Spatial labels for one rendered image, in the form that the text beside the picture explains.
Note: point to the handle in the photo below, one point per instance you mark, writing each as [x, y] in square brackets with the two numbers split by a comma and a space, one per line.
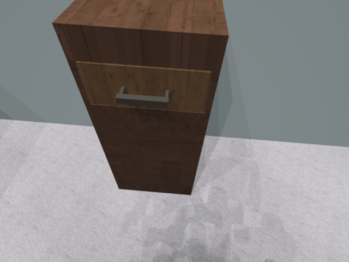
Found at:
[132, 99]

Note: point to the drawer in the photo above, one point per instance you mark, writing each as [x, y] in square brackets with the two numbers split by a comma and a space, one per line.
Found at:
[187, 88]

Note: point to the cabinet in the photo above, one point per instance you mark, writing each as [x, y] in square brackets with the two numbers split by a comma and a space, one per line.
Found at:
[152, 150]

